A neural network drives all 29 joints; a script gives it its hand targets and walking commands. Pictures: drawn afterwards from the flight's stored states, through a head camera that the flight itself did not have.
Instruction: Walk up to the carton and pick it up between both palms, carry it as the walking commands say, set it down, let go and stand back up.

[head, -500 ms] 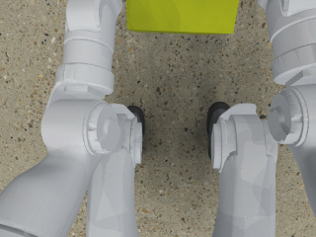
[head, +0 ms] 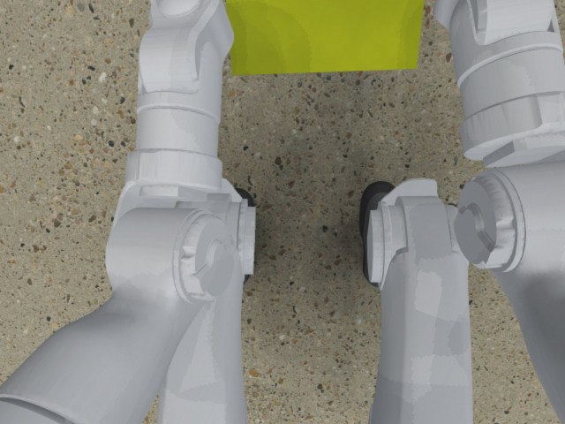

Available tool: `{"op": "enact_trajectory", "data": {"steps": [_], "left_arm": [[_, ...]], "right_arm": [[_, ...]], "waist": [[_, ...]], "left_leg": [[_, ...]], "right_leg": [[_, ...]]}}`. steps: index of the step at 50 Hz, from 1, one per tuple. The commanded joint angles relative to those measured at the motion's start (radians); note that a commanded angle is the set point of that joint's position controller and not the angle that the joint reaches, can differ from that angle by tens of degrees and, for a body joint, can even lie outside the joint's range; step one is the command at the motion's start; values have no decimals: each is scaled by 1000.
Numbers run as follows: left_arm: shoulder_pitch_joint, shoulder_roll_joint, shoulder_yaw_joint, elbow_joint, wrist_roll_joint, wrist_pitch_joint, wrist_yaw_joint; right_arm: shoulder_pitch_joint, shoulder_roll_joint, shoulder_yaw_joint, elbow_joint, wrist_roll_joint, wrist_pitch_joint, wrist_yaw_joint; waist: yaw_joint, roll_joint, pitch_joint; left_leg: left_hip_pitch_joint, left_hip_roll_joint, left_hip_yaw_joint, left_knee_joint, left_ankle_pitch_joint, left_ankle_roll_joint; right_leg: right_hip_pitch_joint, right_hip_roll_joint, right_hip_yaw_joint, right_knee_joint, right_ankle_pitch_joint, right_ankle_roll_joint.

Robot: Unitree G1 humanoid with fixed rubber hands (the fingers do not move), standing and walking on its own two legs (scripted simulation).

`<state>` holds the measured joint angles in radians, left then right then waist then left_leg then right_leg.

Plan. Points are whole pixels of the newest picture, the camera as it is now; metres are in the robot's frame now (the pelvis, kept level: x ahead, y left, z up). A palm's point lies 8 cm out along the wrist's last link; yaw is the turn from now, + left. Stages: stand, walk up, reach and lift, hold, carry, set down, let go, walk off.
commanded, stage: reach and lift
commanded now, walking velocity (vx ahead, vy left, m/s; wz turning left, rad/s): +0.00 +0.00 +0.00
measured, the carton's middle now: out of the picture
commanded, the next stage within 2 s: none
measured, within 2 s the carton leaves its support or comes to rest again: neither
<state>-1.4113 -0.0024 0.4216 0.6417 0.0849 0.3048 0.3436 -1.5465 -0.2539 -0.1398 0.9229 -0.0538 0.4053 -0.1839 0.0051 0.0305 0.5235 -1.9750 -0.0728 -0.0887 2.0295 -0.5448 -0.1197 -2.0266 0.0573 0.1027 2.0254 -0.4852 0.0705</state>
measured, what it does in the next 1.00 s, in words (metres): rises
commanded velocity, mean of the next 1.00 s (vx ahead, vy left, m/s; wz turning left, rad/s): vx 0.00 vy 0.00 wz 0.00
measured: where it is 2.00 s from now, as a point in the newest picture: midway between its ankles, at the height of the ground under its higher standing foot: (305, 253)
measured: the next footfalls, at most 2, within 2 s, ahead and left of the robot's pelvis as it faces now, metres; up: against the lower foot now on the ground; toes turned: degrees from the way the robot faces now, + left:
none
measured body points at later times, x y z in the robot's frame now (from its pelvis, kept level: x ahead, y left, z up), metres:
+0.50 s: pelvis -0.02 +0.00 +0.04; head +0.34 -0.02 +0.31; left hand +0.54 +0.12 -0.06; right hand +0.55 -0.14 -0.09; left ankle +0.14 +0.15 -0.39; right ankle +0.15 -0.14 -0.39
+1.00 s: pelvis -0.03 +0.00 +0.08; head +0.30 -0.02 +0.38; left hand +0.52 +0.12 +0.00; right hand +0.53 -0.13 -0.02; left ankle +0.14 +0.15 -0.39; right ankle +0.15 -0.14 -0.39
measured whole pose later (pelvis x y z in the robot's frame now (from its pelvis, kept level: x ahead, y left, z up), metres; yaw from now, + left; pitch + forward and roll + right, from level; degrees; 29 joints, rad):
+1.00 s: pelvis -0.03 +0.00 +0.08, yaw -1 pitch +20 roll +2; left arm -1.31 -0.06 0.44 0.50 0.13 0.43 0.36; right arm -1.40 -0.15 -0.22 0.74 -0.11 0.50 -0.20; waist 0.01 0.01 0.52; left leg -1.65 -0.06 -0.07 1.74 -0.45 -0.10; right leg -1.69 0.05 0.11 1.74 -0.40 0.07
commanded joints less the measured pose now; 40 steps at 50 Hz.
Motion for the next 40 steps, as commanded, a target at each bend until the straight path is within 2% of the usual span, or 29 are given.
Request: {"op": "enact_trajectory", "data": {"steps": [1,10,15,22,24,36,40], "left_arm": [[-798,-985,-556,-52,-132,10,-474],[-793,-1021,-575,-87,-134,38,-476],[-785,-1027,-580,-109,-135,51,-482],[-785,-1036,-597,-145,-144,63,-497],[-776,-1036,-586,-125,-138,67,-501],[-765,-1068,-610,-143,-152,93,-522],[-752,-1081,-618,-143,-157,102,-521]], "right_arm": [[-741,1118,298,-350,163,-130,360],[-730,1150,313,-380,152,-98,374],[-723,1190,340,-406,158,-80,374],[-699,1238,363,-430,166,-62,365],[-694,1240,357,-417,161,-57,363],[-661,1276,363,-428,156,-34,368],[-679,1278,377,-452,168,-29,371]], "waist": [[-7,-62,-2227],[-9,-61,-2307],[16,-83,-2360],[31,-92,-2420],[34,-92,-2398],[23,-83,-2459],[31,-81,-2479]], "left_leg": [[596,-102,235,-180,274,62],[649,-107,234,-236,256,62],[654,-113,235,-271,258,68],[673,-116,237,-318,252,73],[655,-114,236,-331,232,76],[721,-111,227,-407,208,77],[761,-111,223,-433,204,78]], "right_leg": [[802,90,-238,-162,283,-33],[851,94,-238,-214,255,-33],[916,99,-231,-242,262,-27],[1000,106,-216,-290,266,-23],[1000,106,-211,-304,247,-23],[1069,107,-199,-373,224,-26],[1082,107,-197,-394,211,-26]]}}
